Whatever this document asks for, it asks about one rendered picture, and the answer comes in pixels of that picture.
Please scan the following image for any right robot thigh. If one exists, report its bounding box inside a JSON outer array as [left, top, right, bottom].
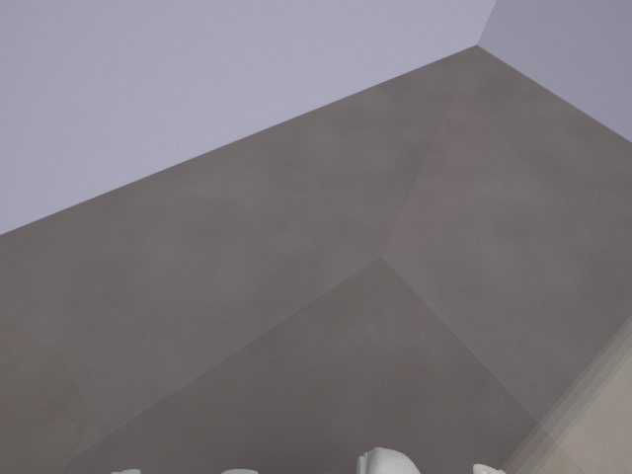
[[356, 448, 421, 474]]

